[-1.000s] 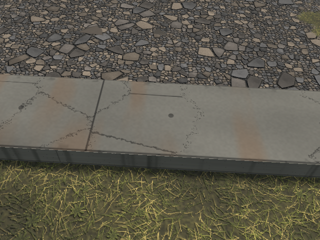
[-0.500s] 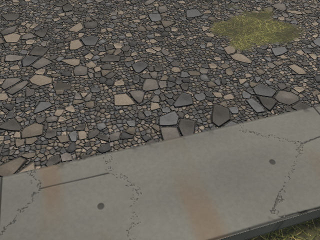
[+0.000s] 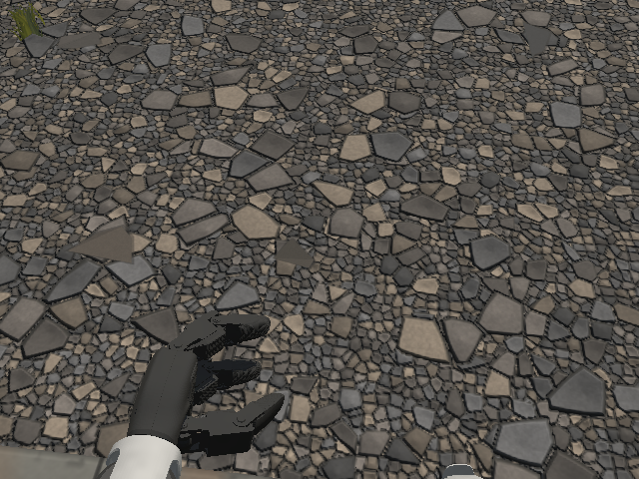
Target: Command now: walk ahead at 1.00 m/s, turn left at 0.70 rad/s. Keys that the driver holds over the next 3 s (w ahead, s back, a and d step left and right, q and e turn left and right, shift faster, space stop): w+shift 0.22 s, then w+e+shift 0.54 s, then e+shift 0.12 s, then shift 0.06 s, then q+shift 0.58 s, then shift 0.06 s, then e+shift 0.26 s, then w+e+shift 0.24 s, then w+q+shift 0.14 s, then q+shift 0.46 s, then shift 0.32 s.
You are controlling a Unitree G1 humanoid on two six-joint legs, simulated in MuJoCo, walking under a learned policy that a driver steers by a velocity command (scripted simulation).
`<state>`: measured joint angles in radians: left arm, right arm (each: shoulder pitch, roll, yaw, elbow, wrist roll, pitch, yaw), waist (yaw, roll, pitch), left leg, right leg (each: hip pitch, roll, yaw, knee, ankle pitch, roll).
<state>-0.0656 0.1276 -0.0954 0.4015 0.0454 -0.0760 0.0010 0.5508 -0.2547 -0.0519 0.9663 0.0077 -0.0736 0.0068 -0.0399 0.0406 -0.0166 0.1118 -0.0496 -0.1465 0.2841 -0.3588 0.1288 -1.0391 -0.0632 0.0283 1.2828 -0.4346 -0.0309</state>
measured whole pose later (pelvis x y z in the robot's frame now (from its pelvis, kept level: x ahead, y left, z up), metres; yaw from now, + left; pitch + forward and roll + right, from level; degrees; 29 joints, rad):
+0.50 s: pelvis +0.51 +0.00 +0.09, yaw -2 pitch +4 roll +0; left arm 0.56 0.24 0.06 0.91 -0.01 -0.08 0.00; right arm 0.00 -0.21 0.00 0.61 -0.07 -0.09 0.01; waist 0.11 0.00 0.00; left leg -0.52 -0.01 0.06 0.68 -0.23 0.06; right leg -0.16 0.00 0.08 1.06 -0.39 -0.08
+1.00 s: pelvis +0.94 -0.08 +0.08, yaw -25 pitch +0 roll -1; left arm 0.22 0.30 0.05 0.75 0.01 -0.01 0.00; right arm 0.20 -0.20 0.01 0.70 -0.03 -0.06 -0.03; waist -0.02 -0.02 0.11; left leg -0.50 0.07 -0.05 1.47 -0.41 -0.05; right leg -0.41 0.20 -0.08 0.60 -0.19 -0.19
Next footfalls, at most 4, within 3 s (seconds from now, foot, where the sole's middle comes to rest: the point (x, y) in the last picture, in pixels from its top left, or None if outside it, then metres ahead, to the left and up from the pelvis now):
0.02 right None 0.23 -0.16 -0.66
0.44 left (290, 385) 0.62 0.09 -0.67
0.86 right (375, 218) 1.05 -0.13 -0.66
1.32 left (342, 157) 1.27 -0.06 -0.66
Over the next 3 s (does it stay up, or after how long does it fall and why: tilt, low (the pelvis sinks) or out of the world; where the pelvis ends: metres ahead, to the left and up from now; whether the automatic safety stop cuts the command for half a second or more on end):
stays up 1.61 -0.34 0.11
